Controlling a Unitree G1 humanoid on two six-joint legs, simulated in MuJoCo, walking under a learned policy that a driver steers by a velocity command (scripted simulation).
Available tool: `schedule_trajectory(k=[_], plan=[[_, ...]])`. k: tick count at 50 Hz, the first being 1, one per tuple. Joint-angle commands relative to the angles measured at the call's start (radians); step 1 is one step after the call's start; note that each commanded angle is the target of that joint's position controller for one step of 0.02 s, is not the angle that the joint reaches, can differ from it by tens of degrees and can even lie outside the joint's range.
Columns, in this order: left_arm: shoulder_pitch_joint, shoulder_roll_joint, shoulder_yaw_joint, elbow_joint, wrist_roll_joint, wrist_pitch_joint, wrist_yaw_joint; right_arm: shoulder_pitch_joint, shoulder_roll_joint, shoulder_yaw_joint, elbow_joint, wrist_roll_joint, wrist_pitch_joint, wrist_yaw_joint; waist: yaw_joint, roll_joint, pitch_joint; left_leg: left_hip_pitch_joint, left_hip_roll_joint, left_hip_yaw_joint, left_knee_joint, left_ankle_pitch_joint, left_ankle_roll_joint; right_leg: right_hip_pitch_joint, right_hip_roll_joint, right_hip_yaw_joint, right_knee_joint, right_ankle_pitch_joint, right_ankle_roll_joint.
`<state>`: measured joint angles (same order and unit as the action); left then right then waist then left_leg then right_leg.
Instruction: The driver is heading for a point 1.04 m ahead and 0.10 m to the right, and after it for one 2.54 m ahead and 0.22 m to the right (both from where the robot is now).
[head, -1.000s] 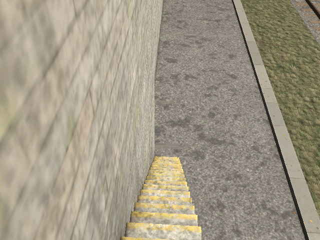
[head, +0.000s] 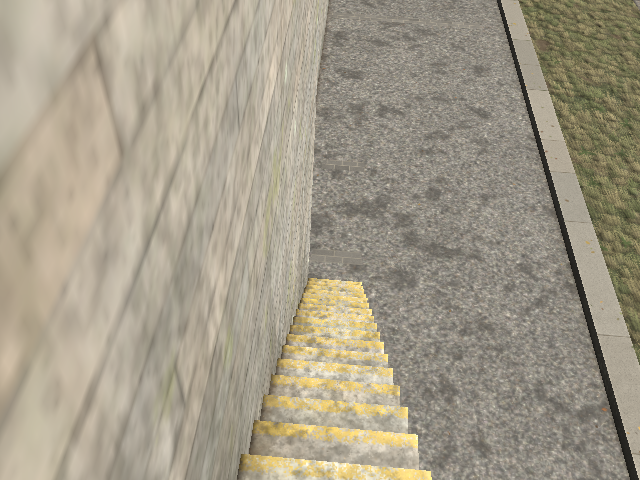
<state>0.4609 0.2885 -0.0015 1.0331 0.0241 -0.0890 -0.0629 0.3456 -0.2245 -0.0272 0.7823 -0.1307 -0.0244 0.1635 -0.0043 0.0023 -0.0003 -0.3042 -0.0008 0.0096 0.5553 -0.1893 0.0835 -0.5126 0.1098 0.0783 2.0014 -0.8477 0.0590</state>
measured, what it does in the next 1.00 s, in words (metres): goes down: right foot, then left foot 0.21 m lower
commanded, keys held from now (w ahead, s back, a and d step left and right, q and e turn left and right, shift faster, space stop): no key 0.06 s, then w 0.94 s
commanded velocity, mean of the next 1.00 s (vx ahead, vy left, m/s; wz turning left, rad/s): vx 0.39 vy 0.00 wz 0.00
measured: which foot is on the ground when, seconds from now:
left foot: down 0.00-0.44, up 0.46-0.82, down 0.84-1.00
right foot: up 0.00-0.40, down 0.42-0.82, up 0.84-1.00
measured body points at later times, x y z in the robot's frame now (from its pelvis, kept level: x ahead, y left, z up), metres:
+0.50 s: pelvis +0.13 -0.06 -0.06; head +0.12 -0.05 +0.39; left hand +0.21 +0.19 -0.19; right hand +0.15 -0.34 -0.19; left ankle +0.06 +0.07 -0.68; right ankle +0.06 -0.16 -0.74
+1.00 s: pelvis +0.35 -0.06 -0.30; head +0.35 -0.05 +0.15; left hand +0.47 +0.19 -0.42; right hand +0.27 -0.28 -0.44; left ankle +0.26 +0.03 -0.96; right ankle +0.40 -0.20 -0.90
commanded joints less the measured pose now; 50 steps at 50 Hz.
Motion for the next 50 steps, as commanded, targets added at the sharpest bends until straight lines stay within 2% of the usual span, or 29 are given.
schedule_trajectory(k=[1,3,4,7,10,13,19,21,22,23,24,27,28,29,32,35,36,37,38,39,40,41,42,44,45,46,47,49,50], plan=[[-0.046,0.036,-0.025,-0.219,-0.009,-0.023,0.017,0.127,-0.162,-0.015,-0.004,0.068,-0.037,0.027,0.040,-0.016,-0.233,0.577,0.421,-0.385,0.110,1.170,0.285,-0.661,-0.100,0.078,0.119,0.084,0.084],[0.070,-0.037,-0.075,-0.242,-0.028,-0.012,0.030,-0.025,-0.044,0.029,0.005,0.121,-0.072,0.039,0.188,0.010,-0.041,-0.037,0.354,-0.313,-0.012,0.920,0.224,-0.359,-0.246,0.058,-0.272,0.253,0.165],[0.092,-0.050,-0.084,-0.238,-0.013,0.003,0.023,-0.026,-0.003,0.036,0.028,0.087,-0.077,0.004,0.175,0.075,0.085,-0.259,0.343,-0.351,-0.055,0.611,0.225,-0.326,-0.282,0.106,-0.396,0.485,0.175],[0.064,0.059,0.001,-0.215,0.033,0.039,-0.017,-0.082,-0.133,0.010,-0.002,0.146,-0.111,-0.039,0.072,0.042,0.119,-0.388,0.074,-0.069,-0.024,-0.070,0.095,-0.188,-0.179,-0.033,-0.798,0.790,0.120],[-0.153,-0.021,-0.006,-0.246,0.019,0.033,0.051,0.328,-0.236,-0.041,0.144,0.036,-0.061,-0.044,-0.082,0.192,0.079,-0.165,0.263,-0.409,-0.113,-0.121,0.192,-0.167,-0.128,-0.058,-0.743,0.658,0.092],[-0.255,-0.025,-0.022,-0.295,0.019,-0.002,0.103,0.240,-0.100,-0.023,0.119,0.052,-0.064,-0.052,-0.089,0.111,0.014,0.109,0.320,-0.568,-0.070,-0.036,0.222,-0.448,-0.182,0.055,-0.853,0.479,0.097],[-0.147,0.006,-0.021,-0.206,0.015,-0.033,0.104,-0.005,-0.162,-0.054,0.049,0.052,-0.068,-0.087,-0.034,0.080,-0.061,-0.130,0.180,-0.261,0.054,0.059,0.169,0.033,-0.067,-0.152,-0.996,0.406,0.038],[0.066,0.030,0.003,-0.124,-0.016,-0.067,0.095,-0.109,-0.200,-0.066,0.011,-0.002,-0.059,-0.073,0.110,0.005,-0.028,-0.329,0.115,-0.179,0.306,0.033,0.157,0.398,-0.007,-0.241,-1.186,0.538,-0.009],[0.271,0.116,0.031,-0.072,-0.025,-0.099,0.097,-0.116,-0.136,-0.064,-0.034,-0.028,-0.063,-0.050,0.167,-0.168,-0.116,-0.490,-0.015,-0.074,0.632,0.004,0.076,0.661,-0.050,-0.090,-1.204,0.819,-0.127],[0.270,0.131,0.045,-0.085,0.034,-0.009,0.067,-0.023,-0.114,-0.067,0.087,0.188,-0.097,-0.135,0.185,-0.195,-0.042,-0.860,-0.035,0.025,1.021,-0.363,0.004,0.881,-0.361,0.368,-1.370,1.289,-0.148],[0.334,0.158,0.060,-0.095,0.038,0.033,0.061,-0.015,-0.129,-0.063,0.090,0.183,-0.093,-0.178,0.177,0.006,0.013,-0.918,-0.012,-0.078,0.993,-0.324,-0.010,0.790,-0.441,0.513,-1.407,1.486,-0.174],[0.100,0.117,0.065,-0.110,0.055,0.053,0.057,-0.148,-0.083,-0.051,0.073,0.134,-0.015,-0.215,0.031,-0.013,0.214,-0.768,0.087,-0.128,0.720,-0.103,-0.065,0.406,-0.402,0.415,-1.458,0.963,-0.260],[-0.043,-0.019,-0.014,-0.168,0.053,-0.049,0.045,-0.110,0.079,0.020,0.009,-0.050,-0.006,-0.095,-0.021,-0.260,0.132,-0.776,0.050,-0.257,0.923,0.065,-0.027,0.136,-0.313,0.289,-1.212,0.819,-0.333],[0.022,0.033,0.040,-0.081,0.013,-0.011,0.065,-0.183,-0.067,-0.049,0.073,0.112,-0.002,-0.176,-0.030,0.018,0.154,-0.654,0.053,-0.107,0.593,0.212,-0.067,0.231,-0.294,0.245,-1.378,0.743,-0.215],[-0.133,0.030,0.036,-0.070,-0.026,-0.013,0.060,-0.125,0.046,-0.003,0.105,0.138,-0.003,-0.183,-0.090,0.004,0.056,0.068,-0.041,0.037,0.227,0.785,-0.101,-0.228,-0.136,0.024,-1.343,0.374,-0.186],[-0.114,0.005,0.039,-0.011,0.004,0.022,0.056,-0.062,-0.033,-0.027,0.181,0.167,0.006,-0.196,-0.050,-0.126,0.063,0.139,-0.042,0.072,0.164,0.799,-0.083,-0.081,-0.119,-0.062,-1.149,0.452,-0.176],[-0.195,0.018,-0.029,-0.105,0.095,-0.057,0.033,0.028,-0.029,0.035,0.111,-0.156,0.009,-0.039,-0.101,-0.261,0.161,0.120,0.046,-0.107,0.499,0.550,-0.045,-0.330,-0.177,0.071,-0.904,0.264,-0.249],[-0.057,0.003,0.038,-0.005,0.050,0.000,0.060,0.002,-0.105,-0.057,0.228,0.136,-0.004,-0.152,-0.046,-0.056,0.046,-0.090,-0.048,0.079,0.051,0.690,-0.072,0.224,-0.138,-0.065,-0.993,0.527,-0.175],[0.023,0.056,0.040,0.015,0.083,0.040,0.056,-0.049,-0.121,-0.055,0.208,0.153,-0.004,-0.181,0.036,-0.050,0.054,-0.058,-0.003,0.019,0.092,0.569,-0.064,0.294,-0.162,0.036,-0.863,0.602,-0.211],[-0.052,0.025,-0.021,-0.086,0.060,-0.038,0.023,0.086,-0.157,-0.004,0.174,-0.091,-0.003,-0.030,-0.030,-0.117,0.219,0.012,0.096,-0.162,0.067,0.266,-0.018,-0.008,-0.174,0.254,-0.596,0.411,-0.237],[-0.115,0.144,0.029,-0.078,0.042,-0.067,0.012,0.384,-0.156,-0.037,0.240,-0.109,-0.019,-0.012,-0.184,0.005,0.093,0.211,-0.008,-0.066,0.124,0.227,0.015,-0.042,-0.123,0.217,-0.408,0.525,-0.252],[-0.160,0.165,0.043,-0.103,0.021,-0.071,0.013,0.517,-0.177,-0.040,0.301,-0.087,-0.041,-0.009,-0.237,0.202,0.068,0.344,0.022,-0.112,-0.081,0.296,0.088,-0.163,-0.009,0.143,-0.030,0.386,-0.211],[-0.086,0.153,0.051,-0.088,0.042,-0.061,-0.005,0.439,-0.085,-0.017,0.288,-0.049,-0.035,-0.018,-0.156,0.225,0.008,0.371,0.068,-0.195,-0.247,0.365,0.133,-0.178,-0.012,0.094,0.032,0.190,-0.216],[-0.049,0.062,0.026,-0.181,0.035,-0.085,-0.016,0.279,-0.217,-0.032,0.238,-0.023,-0.088,-0.003,-0.002,0.054,-0.133,0.662,0.290,-0.548,0.172,0.883,0.393,-0.720,0.044,0.067,0.214,0.087,-0.129],[-0.154,0.064,0.017,-0.230,0.030,-0.097,0.016,0.122,-0.080,-0.006,0.178,0.004,-0.127,-0.021,-0.012,0.010,-0.079,0.532,0.354,-0.705,0.116,0.415,0.413,-0.869,-0.060,0.154,-0.073,0.231,-0.074],[-0.267,0.034,-0.005,-0.224,0.057,-0.071,0.053,-0.031,0.092,0.057,0.161,-0.022,-0.136,-0.046,0.010,-0.122,0.058,0.298,0.358,-0.737,0.095,0.073,0.349,-0.925,-0.220,0.272,-0.443,0.490,-0.035],[-0.220,0.044,-0.013,-0.165,0.058,-0.055,0.087,-0.101,0.105,0.064,0.129,0.002,-0.128,-0.061,0.025,-0.166,0.076,-0.055,0.282,-0.599,0.123,0.009,0.356,-0.680,-0.241,0.201,-0.645,0.669,-0.017],[0.019,-0.028,-0.028,-0.029,0.073,-0.021,0.049,0.021,-0.055,0.019,0.144,0.002,-0.094,-0.096,0.093,0.021,0.109,-0.629,0.112,-0.412,0.214,-0.012,0.282,-0.031,-0.169,-0.026,-0.554,0.921,-0.016],[-0.040,-0.002,-0.024,-0.046,0.104,-0.018,0.027,0.051,0.046,0.045,0.117,0.030,-0.110,-0.127,0.043,0.002,0.089,-0.547,0.023,-0.321,0.280,-0.108,0.182,-0.097,-0.219,0.049,-0.785,1.170,-0.030]])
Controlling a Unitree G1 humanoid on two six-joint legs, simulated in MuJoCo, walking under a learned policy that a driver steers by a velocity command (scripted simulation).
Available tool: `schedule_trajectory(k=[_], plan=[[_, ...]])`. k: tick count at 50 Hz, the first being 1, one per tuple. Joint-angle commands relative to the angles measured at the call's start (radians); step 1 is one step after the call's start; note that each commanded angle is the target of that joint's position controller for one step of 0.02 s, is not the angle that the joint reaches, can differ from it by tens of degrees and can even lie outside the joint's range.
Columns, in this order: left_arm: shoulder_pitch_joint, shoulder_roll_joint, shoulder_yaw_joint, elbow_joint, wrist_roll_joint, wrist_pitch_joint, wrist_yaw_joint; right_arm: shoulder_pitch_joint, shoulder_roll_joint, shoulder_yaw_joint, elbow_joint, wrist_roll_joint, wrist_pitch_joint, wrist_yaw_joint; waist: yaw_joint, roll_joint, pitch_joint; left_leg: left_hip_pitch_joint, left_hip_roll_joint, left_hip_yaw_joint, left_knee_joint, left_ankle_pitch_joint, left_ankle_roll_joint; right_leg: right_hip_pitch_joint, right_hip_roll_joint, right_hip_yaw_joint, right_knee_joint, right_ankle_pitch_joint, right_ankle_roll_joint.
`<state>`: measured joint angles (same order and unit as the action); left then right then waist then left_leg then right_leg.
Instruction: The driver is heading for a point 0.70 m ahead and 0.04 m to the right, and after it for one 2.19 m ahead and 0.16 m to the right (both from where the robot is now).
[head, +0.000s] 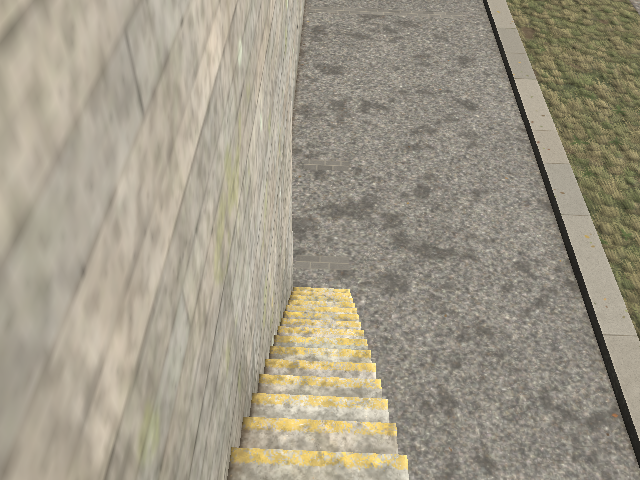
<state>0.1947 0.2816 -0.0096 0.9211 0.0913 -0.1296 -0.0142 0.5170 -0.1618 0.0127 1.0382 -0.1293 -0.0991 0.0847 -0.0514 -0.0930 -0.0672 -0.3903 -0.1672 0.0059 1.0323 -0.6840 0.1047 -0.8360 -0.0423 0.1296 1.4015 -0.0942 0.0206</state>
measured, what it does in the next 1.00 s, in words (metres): goes down: right foot 0.22 m lower, then left foot 0.21 m lower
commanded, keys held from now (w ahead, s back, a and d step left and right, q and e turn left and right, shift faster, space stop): w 0.92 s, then no key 0.08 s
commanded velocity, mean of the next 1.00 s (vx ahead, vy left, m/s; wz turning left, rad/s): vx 0.49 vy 0.00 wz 0.00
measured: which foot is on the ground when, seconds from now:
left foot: down 0.00-0.14, up 0.16-0.56, down 0.58-1.00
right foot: up 0.00-0.14, down 0.16-0.58, up 0.60-1.00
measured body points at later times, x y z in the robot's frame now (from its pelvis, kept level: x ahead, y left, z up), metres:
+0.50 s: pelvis +0.27 -0.01 -0.23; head +0.25 +0.00 +0.22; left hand +0.17 +0.22 -0.38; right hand +0.41 -0.23 -0.35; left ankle +0.41 +0.11 -0.94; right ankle +0.13 -0.13 -0.87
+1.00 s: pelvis +0.50 -0.01 -0.48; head +0.49 +0.01 -0.03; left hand +0.62 +0.22 -0.62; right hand +0.46 -0.22 -0.62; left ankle +0.37 +0.12 -1.09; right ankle +0.61 -0.16 -1.19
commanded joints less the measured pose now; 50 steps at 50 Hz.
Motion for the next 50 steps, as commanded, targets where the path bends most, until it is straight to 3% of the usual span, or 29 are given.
schedule_trajectory(k=[1,2,4,6,7,8,9,10,13,14,15,17,19,22,23,25,27,28,29,31,32,33,35,36,37,39,42,44,50], plan=[[0.173,0.017,-0.010,0.028,0.056,0.012,-0.023,-0.015,-0.013,0.009,-0.123,0.044,-0.039,-0.065,0.050,0.109,0.176,-0.408,0.211,-0.375,-0.091,0.327,0.175,0.160,-0.028,-0.057,-0.205,0.303,0.003],[0.146,0.041,-0.019,0.011,0.009,0.016,-0.028,-0.024,-0.040,0.000,-0.155,0.069,-0.050,-0.089,-0.004,0.039,0.151,-0.337,0.132,-0.250,-0.022,0.169,0.098,0.258,-0.030,-0.061,-0.653,0.581,0.009],[0.049,0.007,-0.019,-0.044,-0.048,0.033,-0.059,-0.029,-0.210,-0.044,-0.166,0.036,-0.012,-0.047,-0.020,0.137,0.182,-0.510,0.164,-0.291,-0.081,0.064,0.119,0.571,0.047,-0.196,-0.642,0.335,0.017],[0.338,0.082,0.016,0.024,0.026,0.024,-0.047,-0.270,-0.188,-0.045,-0.259,-0.007,-0.008,0.002,0.153,0.299,0.168,-0.477,0.206,-0.381,0.209,0.347,0.088,0.730,-0.001,-0.057,-0.577,0.236,-0.019],[0.486,0.012,0.033,0.074,-0.063,0.065,-0.017,-0.115,-0.106,-0.069,-0.073,0.217,0.017,-0.098,0.215,0.099,-0.028,-0.415,0.172,-0.104,0.615,0.589,0.063,0.996,-0.047,-0.087,-0.891,0.592,-0.057],[0.498,0.068,0.050,0.018,-0.096,0.071,-0.024,-0.090,-0.192,-0.084,-0.084,0.187,0.032,-0.135,0.300,-0.069,0.045,-0.472,0.001,0.054,1.054,0.047,0.009,1.014,-0.116,-0.003,-1.144,0.651,-0.098],[0.451,0.148,0.061,0.023,-0.054,0.055,-0.036,-0.095,-0.138,-0.085,-0.203,0.184,0.021,-0.154,0.122,-0.208,0.055,-0.789,0.029,0.049,1.245,-0.203,-0.030,1.214,-0.229,0.120,-0.757,1.448,-0.135],[0.491,0.183,0.081,0.026,-0.041,0.060,-0.044,-0.080,-0.152,-0.073,-0.221,0.179,0.008,-0.165,0.144,-0.147,-0.068,-0.961,0.089,-0.015,1.164,-0.108,-0.031,1.421,-0.335,0.247,-0.665,1.403,-0.250],[0.496,0.105,0.071,0.064,-0.013,0.058,-0.017,-0.134,-0.053,-0.059,-0.124,0.143,0.043,-0.170,0.117,0.058,0.047,-0.979,0.167,-0.150,0.849,0.233,-0.060,0.995,-0.344,0.282,-0.734,0.468,-0.314],[0.440,0.079,0.065,0.076,-0.021,0.054,-0.012,-0.192,-0.018,-0.054,-0.142,0.138,0.064,-0.163,0.091,-0.014,0.121,-0.931,0.197,-0.154,0.769,0.352,-0.097,0.779,-0.378,0.389,-0.787,0.286,-0.354],[0.218,-0.033,0.022,0.027,-0.059,0.047,0.001,-0.285,-0.023,-0.036,-0.195,0.128,0.079,-0.151,-0.017,0.078,0.218,-0.604,0.243,-0.080,0.243,0.708,-0.148,0.368,-0.248,0.219,-0.932,0.074,-0.239],[0.089,0.047,0.041,0.038,-0.060,0.060,-0.012,-0.114,-0.012,-0.053,-0.054,0.125,0.097,-0.142,-0.068,-0.027,0.119,0.057,0.194,0.055,0.159,0.990,-0.141,0.061,-0.134,0.080,-0.944,0.133,-0.205],[0.079,0.022,0.039,0.054,-0.089,0.038,0.016,-0.242,-0.055,-0.054,-0.090,0.113,0.076,-0.118,-0.026,-0.010,0.113,-0.062,0.248,-0.041,-0.153,1.333,-0.133,0.281,-0.068,0.025,-0.815,-0.331,-0.146],[0.222,0.022,0.025,0.095,-0.057,0.063,0.036,-0.464,-0.096,-0.048,-0.146,0.131,0.052,-0.110,0.140,0.045,0.215,-0.087,0.226,-0.006,-0.590,1.232,-0.120,0.520,-0.049,0.034,-0.684,-0.184,-0.200],[0.291,0.079,0.012,0.104,0.006,0.015,0.030,-0.330,-0.032,0.030,-0.218,-0.122,0.074,0.044,0.045,-0.173,0.348,0.024,0.250,-0.008,-0.326,1.234,-0.072,0.195,-0.084,0.037,-0.463,-0.389,-0.226],[0.232,0.158,0.038,0.076,-0.006,-0.013,0.032,-0.170,-0.101,0.001,-0.168,-0.086,0.087,0.100,0.049,0.062,0.233,0.102,0.204,0.015,-0.358,1.142,-0.091,0.271,-0.055,0.039,-0.364,-0.495,-0.215],[0.329,0.071,0.006,0.125,-0.072,-0.004,0.053,-0.318,-0.103,0.003,-0.261,-0.040,0.082,0.102,0.095,0.100,0.225,-0.003,0.253,-0.020,-0.908,1.001,-0.086,0.556,-0.015,0.145,-0.165,-0.543,-0.211],[0.366,0.106,0.007,0.159,0.002,0.025,0.015,-0.045,-0.118,-0.011,-0.164,-0.038,0.064,0.090,0.007,0.120,0.145,0.344,0.242,0.046,-0.729,1.206,-0.063,0.388,-0.029,0.131,0.034,-0.444,-0.174],[0.497,0.127,0.017,0.222,-0.024,0.034,-0.035,0.079,-0.241,-0.073,-0.098,-0.021,0.054,0.060,0.005,0.351,0.063,0.436,0.252,-0.009,-0.893,1.134,0.018,0.392,0.126,0.026,0.444,-0.479,-0.080],[0.363,0.075,0.027,0.057,-0.050,0.026,-0.081,0.392,-0.333,-0.086,-0.081,-0.005,0.063,0.095,-0.073,0.280,-0.313,1.080,0.466,-0.308,-0.287,1.583,0.255,-0.245,0.280,0.026,0.932,-0.702,0.013],[0.186,0.029,-0.019,-0.060,-0.082,0.014,-0.069,0.283,-0.290,-0.077,-0.096,-0.027,0.039,0.079,-0.070,0.178,-0.176,1.034,0.536,-0.318,-0.367,1.514,0.246,-0.475,0.206,-0.021,0.860,-0.633,0.017],[0.064,-0.003,-0.042,-0.169,-0.085,0.012,-0.034,0.054,-0.277,-0.069,-0.167,0.030,0.016,0.084,0.009,0.244,-0.047,0.817,0.678,-0.565,-0.509,1.094,0.312,-0.615,0.053,-0.018,0.777,-0.621,0.060],[0.112,-0.018,-0.079,-0.144,-0.072,0.036,0.014,-0.164,0.002,0.005,-0.180,0.012,-0.015,0.050,0.113,0.012,0.145,0.198,0.571,-0.371,-0.563,0.791,0.201,-0.433,-0.165,0.128,0.110,-0.117,0.053],[0.304,0.018,-0.054,-0.028,-0.066,0.065,-0.004,-0.207,0.018,0.011,-0.207,0.044,-0.013,0.036,0.158,0.066,0.224,-0.222,0.454,-0.203,-0.596,0.788,0.184,-0.046,-0.138,0.057,-0.046,0.052,0.075],[0.320,0.056,-0.014,-0.007,-0.053,0.073,-0.029,-0.198,-0.054,-0.008,-0.214,0.048,-0.024,0.020,0.159,0.200,0.222,-0.503,0.315,-0.077,-0.524,0.590,0.136,0.264,-0.056,-0.036,-0.065,0.186,0.073],[0.276,0.032,-0.003,-0.009,0.007,0.047,-0.078,-0.129,-0.219,-0.050,-0.205,0.037,-0.039,0.006,0.131,0.207,0.173,-0.552,0.345,-0.129,-0.495,0.557,0.157,0.345,0.025,-0.113,0.126,0.153,0.068],[-0.011,0.016,-0.014,-0.143,-0.021,0.045,-0.035,0.114,-0.063,-0.009,-0.114,0.016,-0.058,-0.047,-0.023,0.167,0.099,0.134,0.401,-0.311,-0.255,0.500,0.129,-0.233,-0.056,0.084,-0.383,0.306,0.038],[0.078,-0.013,-0.034,-0.089,-0.047,0.066,-0.033,0.050,-0.090,-0.008,-0.185,0.059,-0.016,-0.057,0.005,0.111,0.099,-0.115,0.306,-0.208,-0.209,0.251,0.063,0.067,-0.061,-0.014,-0.630,0.591,0.057],[0.083,0.031,-0.016,-0.154,-0.035,0.073,-0.015,-0.032,-0.130,-0.034,-0.197,0.040,0.022,-0.040,0.021,0.144,0.160,-0.161,0.305,-0.293,-0.006,0.402,0.005,0.346,-0.050,-0.044,-0.761,0.330,0.058]])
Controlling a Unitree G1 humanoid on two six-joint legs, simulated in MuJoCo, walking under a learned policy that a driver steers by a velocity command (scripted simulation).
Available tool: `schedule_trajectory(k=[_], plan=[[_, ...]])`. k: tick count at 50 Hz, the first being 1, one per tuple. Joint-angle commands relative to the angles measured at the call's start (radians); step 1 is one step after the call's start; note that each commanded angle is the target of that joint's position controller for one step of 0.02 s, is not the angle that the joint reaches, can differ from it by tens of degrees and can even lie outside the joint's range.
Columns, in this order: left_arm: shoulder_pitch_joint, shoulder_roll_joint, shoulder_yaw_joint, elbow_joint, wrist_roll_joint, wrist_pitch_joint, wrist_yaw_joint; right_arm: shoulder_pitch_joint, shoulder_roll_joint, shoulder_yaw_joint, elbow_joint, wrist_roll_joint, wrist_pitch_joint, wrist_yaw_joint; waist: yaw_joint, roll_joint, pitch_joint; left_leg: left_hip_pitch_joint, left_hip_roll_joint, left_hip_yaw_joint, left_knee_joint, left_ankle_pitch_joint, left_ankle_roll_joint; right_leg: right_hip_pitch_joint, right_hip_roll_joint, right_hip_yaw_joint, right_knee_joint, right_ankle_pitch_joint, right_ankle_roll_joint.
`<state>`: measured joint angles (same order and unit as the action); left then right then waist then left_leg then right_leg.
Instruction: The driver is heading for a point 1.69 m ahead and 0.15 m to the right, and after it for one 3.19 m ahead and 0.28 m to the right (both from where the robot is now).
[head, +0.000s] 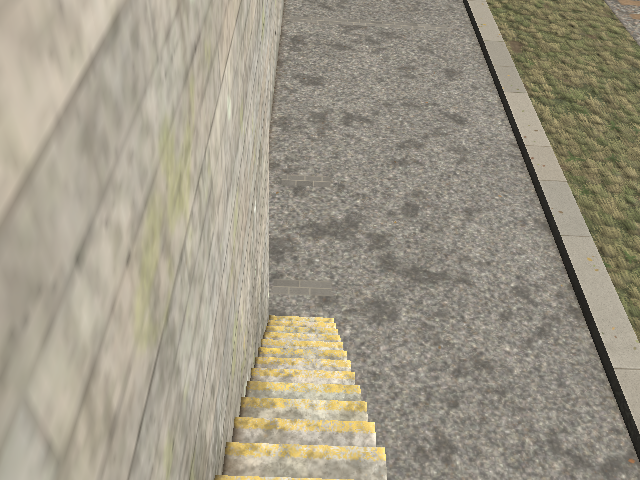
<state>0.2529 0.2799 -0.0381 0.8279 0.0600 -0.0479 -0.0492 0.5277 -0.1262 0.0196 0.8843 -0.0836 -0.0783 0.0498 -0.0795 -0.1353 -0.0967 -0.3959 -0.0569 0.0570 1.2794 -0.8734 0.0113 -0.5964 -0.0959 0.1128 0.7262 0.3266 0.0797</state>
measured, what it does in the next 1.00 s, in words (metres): goes down: right foot 0.22 m lower, then left foot 0.21 m lower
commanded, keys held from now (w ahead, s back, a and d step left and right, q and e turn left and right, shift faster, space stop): no key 1.00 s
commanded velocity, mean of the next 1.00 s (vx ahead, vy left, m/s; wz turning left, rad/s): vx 0.09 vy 0.00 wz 0.00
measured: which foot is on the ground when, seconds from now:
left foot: down 0.00-0.06, up 0.08-0.74, down 0.76-1.00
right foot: up 0.00-0.04, down 0.06-1.00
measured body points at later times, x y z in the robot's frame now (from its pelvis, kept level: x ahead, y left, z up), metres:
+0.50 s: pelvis +0.16 -0.06 -0.15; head +0.12 -0.05 +0.30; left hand +0.11 +0.15 -0.31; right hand +0.22 -0.29 -0.29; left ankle +0.32 +0.07 -0.87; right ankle +0.09 -0.12 -0.82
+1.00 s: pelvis +0.21 -0.01 -0.28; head +0.20 +0.01 +0.17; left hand +0.41 +0.15 -0.38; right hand +0.20 -0.23 -0.41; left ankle +0.33 +0.10 -1.04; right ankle +0.11 -0.12 -0.79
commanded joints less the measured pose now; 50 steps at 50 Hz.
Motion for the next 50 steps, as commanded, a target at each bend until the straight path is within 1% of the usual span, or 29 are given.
schedule_trajectory(k=[1,2,3,4,5,6,7,8,9,11,13,15,17,20,22,29,30,31,32,33,35,37,38,39,40,42,44,46,50], plan=[[-0.033,0.044,0.025,-0.065,-0.018,-0.011,0.037,-0.106,-0.194,-0.055,-0.045,0.029,0.008,-0.008,0.029,0.198,0.196,-0.032,0.157,-0.283,-0.182,0.573,0.074,0.086,0.038,-0.082,-0.303,-0.294,0.009],[0.115,0.048,0.033,0.007,-0.052,-0.029,0.038,-0.091,-0.211,-0.057,-0.007,-0.002,0.021,0.008,0.058,0.146,0.105,-0.087,0.166,-0.282,-0.029,0.670,0.074,0.352,0.044,-0.111,-0.362,-0.098,-0.012],[0.318,0.126,0.061,0.103,-0.068,-0.061,0.048,-0.168,-0.187,-0.048,-0.030,0.015,0.022,0.037,0.157,0.057,0.117,-0.096,0.121,-0.279,0.233,0.761,0.066,0.510,0.019,-0.111,-0.676,0.057,-0.056],[0.636,0.226,0.105,0.207,-0.047,-0.083,0.038,0.047,-0.145,-0.045,0.021,-0.021,0.009,0.089,0.168,-0.166,-0.144,-0.358,-0.036,-0.111,0.664,0.328,-0.061,1.112,-0.086,-0.129,-0.252,0.790,-0.253],[0.483,0.352,0.137,0.124,-0.026,-0.089,0.016,-0.018,-0.162,-0.069,-0.058,0.033,-0.012,0.094,0.139,-0.222,-0.184,-0.789,-0.137,-0.042,1.061,-0.091,-0.138,1.303,-0.251,0.020,0.030,1.322,-0.422],[0.514,0.315,0.140,0.092,0.015,-0.104,0.022,-0.196,-0.198,-0.074,-0.160,0.054,-0.009,0.079,0.217,-0.061,-0.160,-0.944,-0.091,-0.049,1.098,-0.086,-0.170,1.242,-0.283,0.085,0.078,1.360,-0.446],[0.376,0.279,0.135,0.051,0.062,-0.102,0.020,-0.265,-0.147,-0.055,-0.223,0.055,-0.006,0.069,0.218,0.020,-0.066,-0.992,-0.026,-0.152,0.980,0.065,-0.112,1.037,-0.311,0.098,0.028,1.011,-0.395],[0.291,0.247,0.107,0.067,0.032,-0.088,0.010,-0.119,-0.100,-0.041,-0.177,0.063,0.001,0.070,0.094,0.062,0.012,-0.839,0.062,-0.230,0.922,0.237,-0.075,0.674,-0.332,0.156,-0.028,0.749,-0.378],[0.310,0.078,0.082,0.112,-0.022,-0.011,0.002,-0.104,-0.174,-0.089,0.016,0.149,0.060,-0.086,0.106,0.267,-0.049,-0.637,0.032,-0.087,0.822,0.284,-0.037,0.606,-0.358,0.239,-0.164,0.645,-0.408],[0.245,0.030,0.052,0.111,-0.002,0.007,0.008,-0.125,-0.082,-0.060,0.033,0.121,0.114,-0.167,0.066,0.113,0.108,-0.639,0.001,-0.123,0.612,0.523,-0.053,0.368,-0.228,0.138,-0.161,0.299,-0.315],[0.107,-0.048,0.009,0.105,-0.075,-0.004,0.048,-0.201,-0.035,-0.030,0.014,0.091,0.132,-0.144,0.001,0.114,0.192,-0.319,0.079,-0.018,-0.043,0.993,-0.072,0.089,-0.075,-0.009,-0.245,0.025,-0.147],[0.103,0.022,0.019,0.155,-0.054,-0.023,0.043,-0.044,-0.041,-0.041,0.129,0.076,0.156,-0.131,-0.031,0.013,0.101,-0.035,0.059,-0.018,-0.010,1.091,-0.060,0.073,-0.065,0.006,-0.197,0.216,-0.165],[0.159,0.024,0.020,0.206,-0.075,-0.038,0.045,-0.197,-0.116,-0.051,0.078,0.084,0.138,-0.124,0.047,-0.049,0.154,-0.227,0.094,-0.072,-0.265,1.228,-0.045,0.290,-0.032,0.008,-0.157,-0.044,-0.192],[0.261,0.038,0.036,0.237,-0.033,-0.002,0.064,-0.362,-0.164,-0.067,0.064,0.066,0.105,-0.125,0.146,0.013,0.217,-0.446,0.141,-0.183,-0.367,1.048,-0.034,0.513,-0.113,0.172,-0.091,-0.074,-0.287],[0.238,-0.024,0.027,0.212,-0.032,0.013,0.082,-0.471,-0.138,-0.052,0.044,0.082,0.073,-0.106,0.188,0.115,0.244,-0.305,0.152,-0.122,-0.736,1.259,-0.070,0.419,-0.035,0.108,-0.077,-0.448,-0.276],[0.237,-0.001,0.043,0.216,0.017,0.059,0.069,-0.139,-0.172,-0.075,0.183,0.100,0.060,-0.090,0.207,0.135,0.250,0.230,0.226,-0.050,-1.248,1.370,-0.065,0.261,0.052,0.106,0.246,-0.324,-0.293],[0.261,0.084,0.020,0.215,-0.030,0.030,0.031,-0.138,-0.115,-0.002,0.088,-0.080,0.108,0.057,0.132,0.243,0.314,0.372,0.212,-0.077,-1.090,1.212,-0.065,-0.114,-0.008,0.267,0.390,-0.726,-0.290],[0.164,0.043,0.017,0.199,-0.066,0.021,-0.002,0.009,-0.091,-0.015,0.111,-0.038,0.103,0.082,0.029,0.287,0.195,0.479,0.193,-0.055,-1.155,1.174,-0.027,-0.051,0.076,0.141,0.506,-0.826,-0.212],[0.161,0.023,-0.001,0.170,-0.053,0.019,-0.054,0.067,-0.117,-0.014,0.126,0.007,0.087,0.089,0.040,0.297,0.136,0.549,0.194,-0.035,-1.112,1.176,-0.044,-0.109,0.129,0.065,0.567,-1.037,-0.156],[0.098,0.017,-0.008,0.143,-0.055,0.024,-0.101,0.128,-0.177,-0.024,0.123,-0.003,0.076,0.100,-0.019,0.305,0.106,0.620,0.228,-0.066,-0.973,1.288,-0.007,-0.277,0.185,0.021,0.781,-1.275,-0.121],[0.198,-0.086,-0.041,0.042,-0.018,0.000,-0.072,-0.128,-0.315,-0.040,0.056,0.054,0.025,0.110,0.196,0.372,0.047,0.309,0.339,-0.458,-1.094,0.628,0.139,-0.194,0.150,-0.138,0.876,-1.358,0.017],[0.199,-0.048,-0.077,0.099,-0.057,-0.023,-0.058,0.097,-0.227,-0.014,0.059,0.019,0.009,0.099,0.016,0.295,0.088,0.496,0.241,-0.080,-0.994,0.812,-0.008,-0.423,0.208,-0.060,0.994,-1.572,-0.078],[0.206,-0.020,-0.043,0.068,-0.073,-0.033,-0.050,0.050,-0.151,0.017,0.073,0.017,-0.003,0.111,0.102,0.315,0.026,0.495,0.226,-0.195,-0.914,0.868,-0.025,-0.393,0.161,-0.086,1.059,-1.426,-0.046],[0.136,-0.129,-0.093,-0.031,-0.029,-0.040,-0.037,-0.137,-0.147,0.034,0.003,0.075,-0.010,0.143,0.197,0.226,0.045,0.281,0.277,-0.408,-1.002,0.766,0.037,-0.263,0.086,-0.076,0.876,-1.337,0.053],[0.095,-0.153,-0.143,-0.102,-0.008,-0.037,-0.070,-0.255,-0.245,0.013,-0.051,0.124,-0.008,0.152,0.233,0.140,0.074,0.071,0.296,-0.374,-1.064,0.625,0.049,-0.102,0.079,-0.075,0.696,-1.282,0.095],[0.025,-0.072,-0.127,-0.105,-0.068,-0.021,-0.061,0.006,-0.239,0.008,0.006,0.078,-0.032,0.131,0.053,0.234,0.077,0.305,0.288,-0.244,-1.058,0.765,0.010,-0.266,0.109,-0.051,0.810,-1.404,0.024],[-0.035,-0.079,-0.111,-0.134,-0.044,-0.016,-0.049,0.052,-0.208,0.012,0.001,0.058,-0.044,0.120,0.061,0.228,0.034,0.406,0.259,-0.248,-0.987,0.966,-0.001,-0.279,0.097,-0.080,0.826,-1.353,0.028],[-0.072,-0.063,-0.114,-0.170,-0.072,-0.024,-0.060,0.023,-0.213,0.014,-0.055,0.048,-0.042,0.107,0.057,0.192,0.037,0.352,0.285,-0.251,-1.015,1.028,0.007,-0.220,0.086,-0.060,0.820,-1.332,-0.007],[-0.094,-0.099,-0.128,-0.233,-0.060,-0.033,-0.067,0.013,-0.212,0.021,-0.104,0.052,-0.040,0.092,0.084,0.214,0.048,0.261,0.309,-0.271,-1.077,0.857,0.002,-0.159,0.055,-0.053,0.838,-1.333,-0.023]])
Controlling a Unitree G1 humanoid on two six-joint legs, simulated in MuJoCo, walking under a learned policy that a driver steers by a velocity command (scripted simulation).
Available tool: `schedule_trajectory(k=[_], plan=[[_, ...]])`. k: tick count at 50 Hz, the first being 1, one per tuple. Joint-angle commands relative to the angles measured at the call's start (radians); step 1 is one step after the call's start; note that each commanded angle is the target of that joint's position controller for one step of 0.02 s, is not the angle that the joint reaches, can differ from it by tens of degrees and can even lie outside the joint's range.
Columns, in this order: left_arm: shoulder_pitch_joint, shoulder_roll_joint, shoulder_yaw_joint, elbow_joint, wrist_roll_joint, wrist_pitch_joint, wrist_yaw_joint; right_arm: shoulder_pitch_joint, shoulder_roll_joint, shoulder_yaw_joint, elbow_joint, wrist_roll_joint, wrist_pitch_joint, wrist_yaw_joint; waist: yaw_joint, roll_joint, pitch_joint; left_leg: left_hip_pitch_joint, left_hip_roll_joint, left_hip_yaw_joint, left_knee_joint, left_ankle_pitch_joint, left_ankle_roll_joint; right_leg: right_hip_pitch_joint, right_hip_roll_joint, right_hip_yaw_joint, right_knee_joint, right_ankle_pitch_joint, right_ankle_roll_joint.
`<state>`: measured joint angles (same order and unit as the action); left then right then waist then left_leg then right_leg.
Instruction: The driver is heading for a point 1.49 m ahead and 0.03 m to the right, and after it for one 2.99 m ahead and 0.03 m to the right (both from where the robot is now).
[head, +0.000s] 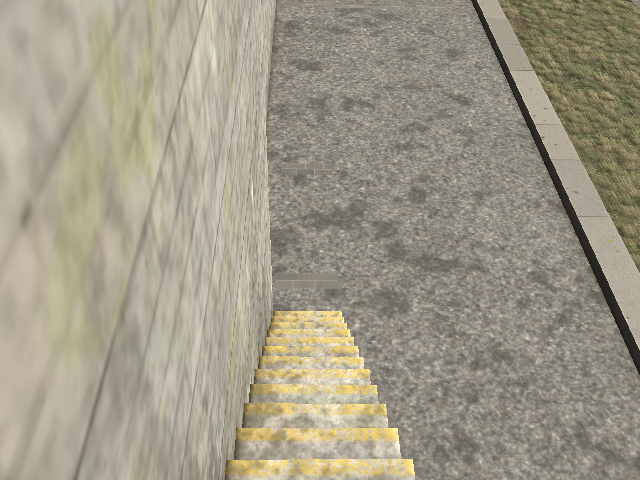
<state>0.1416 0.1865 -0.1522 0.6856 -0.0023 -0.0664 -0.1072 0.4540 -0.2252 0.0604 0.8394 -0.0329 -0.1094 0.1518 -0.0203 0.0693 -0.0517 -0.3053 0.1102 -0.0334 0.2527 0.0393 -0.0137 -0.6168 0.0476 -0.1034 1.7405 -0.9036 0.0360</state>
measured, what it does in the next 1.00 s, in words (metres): walks backwards: left foot 0.11 m lower, then left foot 0.20 m lower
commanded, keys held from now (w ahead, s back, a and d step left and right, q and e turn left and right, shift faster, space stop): no key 1.00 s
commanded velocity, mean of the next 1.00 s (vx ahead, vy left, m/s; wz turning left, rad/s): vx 0.00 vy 0.00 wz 0.00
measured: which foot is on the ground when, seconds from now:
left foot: down 0.00-0.44, up 0.46-0.50, down 0.52-0.66, up 0.68-0.76, down 0.78-1.00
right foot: down 0.00-0.80, up 0.82-0.86, down 0.88-0.96, up 0.98-1.00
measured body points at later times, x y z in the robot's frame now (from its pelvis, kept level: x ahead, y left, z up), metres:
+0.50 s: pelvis -0.11 -0.02 +0.01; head -0.11 +0.00 +0.46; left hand +0.00 +0.19 -0.11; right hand -0.10 -0.29 -0.10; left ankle +0.08 +0.11 -0.71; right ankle -0.09 -0.11 -0.54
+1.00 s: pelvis -0.18 -0.02 -0.06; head -0.24 +0.01 +0.38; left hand -0.08 +0.25 -0.15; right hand -0.10 -0.32 -0.13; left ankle +0.08 +0.10 -0.72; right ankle -0.11 -0.10 -0.48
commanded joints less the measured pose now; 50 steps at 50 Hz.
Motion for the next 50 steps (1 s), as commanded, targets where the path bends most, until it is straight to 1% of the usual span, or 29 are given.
schedule_trajectory(k=[1,11,13,17,20,21,22,23,24,25,26,29,32,33,34,35,36,37,39,40,41,42,43,44,45,46,48,49,50], plan=[[0.009,0.007,-0.011,-0.106,0.006,-0.011,-0.011,0.104,-0.118,-0.023,-0.067,0.007,-0.009,-0.014,0.015,-0.004,0.005,0.157,0.146,-0.180,-0.069,-0.139,0.019,-0.133,-0.090,0.155,-0.170,-0.123,0.023],[-0.043,-0.044,-0.021,-0.223,0.019,-0.001,-0.028,0.100,-0.123,-0.023,-0.145,0.023,-0.013,-0.046,0.000,0.014,0.035,0.035,0.164,-0.207,-0.163,-0.506,-0.015,-0.144,-0.107,0.129,-0.133,-0.187,-0.004],[-0.024,-0.057,-0.027,-0.236,0.027,-0.010,-0.026,0.142,-0.134,-0.020,-0.129,0.007,-0.014,-0.051,-0.007,0.045,0.009,0.061,0.169,-0.192,-0.159,-0.509,-0.012,-0.149,-0.103,0.120,-0.107,-0.209,-0.013],[0.011,-0.045,-0.021,-0.240,0.022,-0.017,-0.026,0.176,-0.157,-0.033,-0.115,-0.023,-0.007,-0.062,0.005,0.049,0.026,0.021,0.176,-0.176,-0.166,-0.617,-0.038,-0.159,-0.076,0.104,-0.124,-0.260,-0.043],[0.051,0.013,0.004,-0.225,0.005,-0.017,-0.026,0.118,-0.183,-0.041,-0.132,-0.008,-0.009,-0.077,0.045,0.039,0.054,-0.096,0.178,-0.165,-0.154,-0.713,-0.050,-0.151,-0.048,0.153,-0.239,-0.378,-0.089],[0.440,0.208,0.130,-0.016,-0.009,0.078,-0.021,0.035,-0.288,-0.165,-0.091,0.189,0.040,-0.150,0.199,0.041,-0.044,-0.385,0.138,0.067,-0.301,-0.690,-0.103,0.462,0.105,-0.101,-0.354,0.086,-0.208],[0.530,0.283,0.146,-0.019,-0.005,0.126,0.000,-0.056,-0.255,-0.145,-0.141,0.161,0.051,-0.195,0.295,-0.015,0.025,-0.434,-0.020,0.240,-0.150,-0.639,-0.168,0.377,0.052,0.116,-0.714,-0.167,-0.292],[0.352,0.278,0.141,-0.105,-0.018,0.165,0.038,-0.112,-0.259,-0.157,-0.191,0.136,0.078,-0.199,0.305,-0.284,0.157,-0.395,0.018,0.158,0.200,-0.589,-0.050,-0.016,-0.206,0.720,-1.127,-0.538,-0.406],[0.198,0.207,0.126,-0.129,-0.021,0.194,0.070,-0.241,-0.281,-0.166,-0.253,0.120,0.116,-0.169,0.267,-0.297,0.321,-0.378,0.102,-0.022,0.309,-0.471,-0.007,-0.308,-0.252,0.936,-1.314,-0.621,-0.456],[0.158,0.215,0.137,-0.131,-0.004,0.207,0.091,-0.219,-0.246,-0.169,-0.260,0.091,0.134,-0.136,0.191,-0.249,0.301,-0.404,0.056,-0.043,0.445,-0.377,0.016,-0.290,-0.269,0.985,-1.314,-0.581,-0.486],[0.083,0.195,0.141,-0.134,0.008,0.203,0.107,-0.205,-0.222,-0.175,-0.247,0.092,0.138,-0.125,0.104,-0.155,0.298,-0.394,0.045,-0.070,0.530,-0.288,0.024,-0.299,-0.277,0.960,-1.290,-0.472,-0.461],[-0.127,0.199,0.172,-0.136,0.006,0.205,0.159,0.160,-0.096,-0.136,-0.134,0.086,0.152,-0.172,-0.166,-0.179,0.119,0.088,-0.032,-0.023,0.670,-0.038,-0.037,-0.585,-0.248,0.589,-1.043,-0.385,-0.322],[-0.159,0.214,0.182,-0.115,-0.009,0.188,0.152,0.431,-0.048,-0.100,-0.044,0.086,0.168,-0.199,-0.287,-0.137,0.077,0.438,-0.082,0.105,0.504,0.109,-0.072,-0.668,-0.156,0.247,-0.788,-0.365,-0.192],[-0.100,0.178,0.125,-0.164,0.144,0.037,0.106,0.266,-0.046,-0.099,-0.129,-0.201,0.142,-0.078,-0.120,0.156,0.329,0.206,-0.038,-0.050,0.457,-0.004,-0.042,-0.633,-0.163,0.081,-0.506,-0.329,-0.098],[0.004,0.134,0.101,-0.109,0.104,-0.001,0.083,0.258,-0.107,-0.128,-0.159,-0.200,0.120,-0.021,-0.102,0.117,0.222,0.231,0.001,0.006,0.273,0.027,-0.047,-0.515,-0.077,-0.009,-0.206,-0.245,-0.067],[0.155,0.173,0.124,-0.093,0.055,0.016,0.069,0.307,-0.155,-0.171,-0.178,-0.160,0.128,-0.025,-0.050,0.011,0.090,0.125,-0.063,0.107,0.309,-0.095,-0.027,-0.305,-0.032,-0.101,-0.069,-0.159,-0.039],[0.238,0.191,0.144,-0.111,0.047,0.039,0.044,0.298,-0.178,-0.186,-0.211,-0.134,0.147,-0.044,0.025,-0.037,0.043,0.026,-0.057,0.088,0.362,-0.196,-0.031,-0.213,-0.026,-0.076,-0.019,-0.081,-0.047],[0.179,0.185,0.154,-0.195,0.042,0.050,0.013,0.311,-0.202,-0.195,-0.240,-0.118,0.155,-0.059,0.061,-0.019,0.060,-0.075,-0.028,-0.033,0.382,-0.382,-0.066,-0.238,-0.068,0.012,0.059,-0.022,-0.065],[0.236,0.153,0.155,-0.239,0.018,0.090,-0.039,0.208,-0.263,-0.197,-0.304,-0.033,0.162,-0.075,0.171,0.085,0.103,-0.261,-0.005,-0.131,0.270,-0.827,-0.138,-0.298,-0.091,0.085,0.143,-0.233,-0.089],[0.259,0.115,0.131,-0.295,-0.008,0.119,-0.057,0.198,-0.355,-0.202,-0.309,0.027,0.145,-0.090,0.193,0.209,0.181,-0.373,0.174,-0.551,-0.118,-1.265,-0.028,-0.441,-0.044,0.010,0.400,-0.274,0.019],[0.263,0.149,0.122,-0.338,-0.023,0.146,-0.064,0.166,-0.439,-0.194,-0.325,0.078,0.117,-0.094,0.149,0.263,0.154,-0.574,0.347,-1.067,-0.351,-1.766,0.181,-0.420,0.006,-0.014,0.976,-0.256,0.178],[0.292,0.202,0.127,-0.349,-0.038,0.135,-0.068,0.083,-0.531,-0.198,-0.359,0.125,0.089,-0.104,0.151,0.243,0.060,-0.526,0.324,-1.133,-0.281,-1.773,0.207,-0.476,0.019,0.044,1.090,-0.285,0.224],[0.278,0.244,0.137,-0.368,-0.039,0.127,-0.059,0.129,-0.538,-0.205,-0.327,0.176,0.078,-0.120,0.161,0.243,0.033,-0.448,0.227,-0.883,-0.178,-1.673,0.153,-0.519,-0.006,0.035,0.702,-0.495,0.216],[0.374,0.245,0.155,-0.362,-0.045,0.139,-0.039,0.103,-0.552,-0.214,-0.326,0.204,0.084,-0.152,0.231,0.255,-0.012,-0.585,0.044,-0.534,-0.108,-1.516,0.034,-0.268,0.075,-0.170,0.441,-0.580,0.176],[0.477,0.259,0.185,-0.330,-0.055,0.148,-0.019,0.086,-0.585,-0.242,-0.347,0.123,0.080,-0.165,0.296,0.320,0.024,-0.801,0.046,-0.359,-0.078,-1.423,-0.017,-0.075,0.179,-0.289,0.605,-0.612,0.086],[0.491,0.266,0.201,-0.266,-0.070,0.153,-0.002,0.027,-0.586,-0.255,-0.383,0.082,0.074,-0.175,0.342,0.372,0.098,-0.954,0.060,-0.193,-0.117,-1.187,-0.051,0.114,0.207,-0.279,0.553,-0.611,0.014],[0.596,0.207,0.197,-0.138,-0.054,0.148,0.023,-0.287,-0.588,-0.276,-0.532,-0.022,0.085,-0.175,0.506,0.073,0.172,-1.045,0.098,0.062,0.071,-1.004,-0.097,0.139,0.212,-0.123,0.220,-0.556,-0.075],[0.695,0.185,0.194,-0.048,-0.022,0.148,0.037,-0.380,-0.482,-0.248,-0.592,-0.086,0.122,-0.151,0.541,-0.161,0.148,-1.027,0.075,0.208,0.512,-0.713,-0.152,0.086,0.163,0.125,0.049,-0.443,-0.200],[0.771,0.235,0.180,-0.025,0.042,0.136,0.048,-0.352,-0.356,-0.207,-0.613,-0.098,0.203,-0.129,0.462,-0.381,0.171,-0.923,0.039,0.264,1.036,-0.609,-0.083,-0.125,0.260,0.166,-0.073,-0.455,-0.325]])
